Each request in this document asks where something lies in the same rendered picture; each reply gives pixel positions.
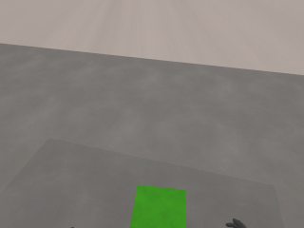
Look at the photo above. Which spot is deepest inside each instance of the right robot hand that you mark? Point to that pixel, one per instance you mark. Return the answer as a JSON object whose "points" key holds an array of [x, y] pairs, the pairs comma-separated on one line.
{"points": [[236, 224]]}

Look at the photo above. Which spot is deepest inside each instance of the carton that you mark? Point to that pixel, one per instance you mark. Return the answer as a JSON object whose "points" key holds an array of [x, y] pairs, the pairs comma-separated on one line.
{"points": [[159, 207]]}

